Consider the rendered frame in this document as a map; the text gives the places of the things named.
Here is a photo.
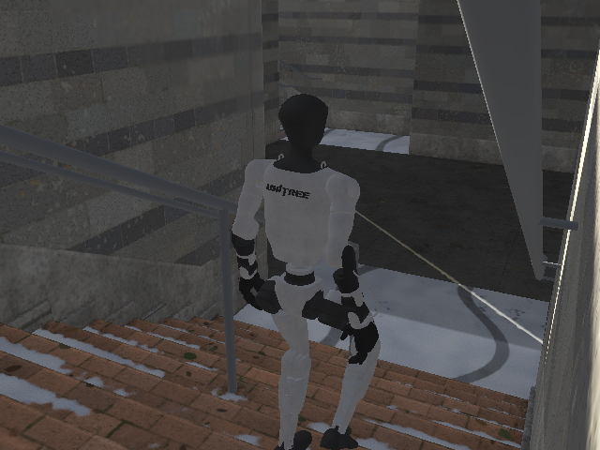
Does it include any robot right hand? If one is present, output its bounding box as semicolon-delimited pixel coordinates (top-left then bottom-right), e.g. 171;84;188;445
340;321;379;365

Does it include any robot left forearm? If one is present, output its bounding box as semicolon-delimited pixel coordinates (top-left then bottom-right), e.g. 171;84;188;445
232;231;258;279

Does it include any robot left hand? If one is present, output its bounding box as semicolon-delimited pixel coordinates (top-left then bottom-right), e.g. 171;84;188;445
238;272;265;310

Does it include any right robot upper arm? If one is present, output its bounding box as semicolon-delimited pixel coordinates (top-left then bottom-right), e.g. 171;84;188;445
323;170;360;268

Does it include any robot right forearm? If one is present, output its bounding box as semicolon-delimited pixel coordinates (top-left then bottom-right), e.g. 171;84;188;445
333;245;370;329

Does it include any humanoid robot torso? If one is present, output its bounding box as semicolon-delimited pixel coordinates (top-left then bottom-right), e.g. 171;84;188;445
263;154;332;320

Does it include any left robot upper arm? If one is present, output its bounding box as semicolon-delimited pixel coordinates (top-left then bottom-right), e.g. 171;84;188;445
232;159;276;240

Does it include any left robot shin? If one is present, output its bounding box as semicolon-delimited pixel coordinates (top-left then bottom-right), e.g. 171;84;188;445
278;350;309;450

